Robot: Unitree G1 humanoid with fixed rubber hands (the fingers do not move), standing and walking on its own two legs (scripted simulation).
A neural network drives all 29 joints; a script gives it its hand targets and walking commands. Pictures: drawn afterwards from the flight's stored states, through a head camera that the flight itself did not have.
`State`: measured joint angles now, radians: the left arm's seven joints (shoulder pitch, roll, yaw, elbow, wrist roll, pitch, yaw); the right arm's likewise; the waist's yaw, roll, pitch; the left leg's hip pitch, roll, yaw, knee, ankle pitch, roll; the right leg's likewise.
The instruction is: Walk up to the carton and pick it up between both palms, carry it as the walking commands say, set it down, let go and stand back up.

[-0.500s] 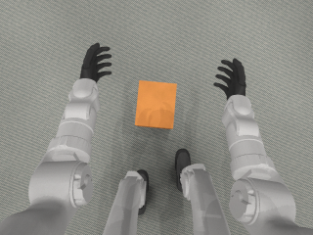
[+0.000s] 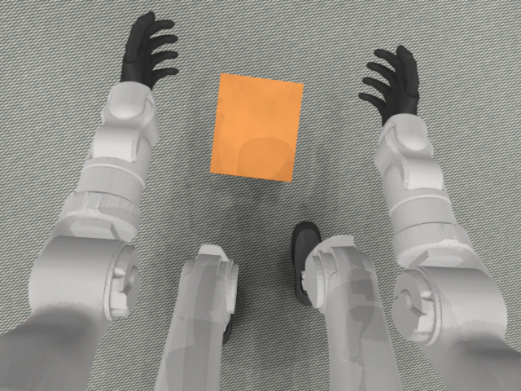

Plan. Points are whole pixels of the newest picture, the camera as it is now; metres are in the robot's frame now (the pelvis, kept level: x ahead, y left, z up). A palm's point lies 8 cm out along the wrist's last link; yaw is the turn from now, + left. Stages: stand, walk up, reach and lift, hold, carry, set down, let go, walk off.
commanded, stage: reach and lift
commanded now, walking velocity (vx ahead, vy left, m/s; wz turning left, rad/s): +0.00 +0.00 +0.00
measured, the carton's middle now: (256, 134) +0.48 +0.00 -0.42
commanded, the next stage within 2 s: none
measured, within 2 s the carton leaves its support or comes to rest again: leaves its support in 1.96 s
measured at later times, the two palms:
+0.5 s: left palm (185, 113) +0.51 +0.13 -0.31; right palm (373, 117) +0.49 -0.21 -0.29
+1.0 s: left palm (175, 115) +0.51 +0.16 -0.33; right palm (349, 119) +0.50 -0.17 -0.32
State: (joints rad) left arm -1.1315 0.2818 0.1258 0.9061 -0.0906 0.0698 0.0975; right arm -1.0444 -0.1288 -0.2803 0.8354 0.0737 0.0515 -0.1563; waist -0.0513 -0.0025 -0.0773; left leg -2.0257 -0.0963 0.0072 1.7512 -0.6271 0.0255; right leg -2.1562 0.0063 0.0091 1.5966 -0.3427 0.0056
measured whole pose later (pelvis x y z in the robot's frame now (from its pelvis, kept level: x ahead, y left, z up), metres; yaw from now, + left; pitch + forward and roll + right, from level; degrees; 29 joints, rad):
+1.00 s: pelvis -0.03 +0.00 -0.14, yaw +2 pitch +38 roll -2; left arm -1.49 0.36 -0.10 1.21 -0.20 0.01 0.07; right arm -1.50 -0.29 -0.20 1.38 0.21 -0.08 -0.14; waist -0.05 -0.04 0.35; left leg -2.24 -0.07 0.04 2.27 -0.69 0.04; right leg -2.37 -0.03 -0.02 2.09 -0.38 0.00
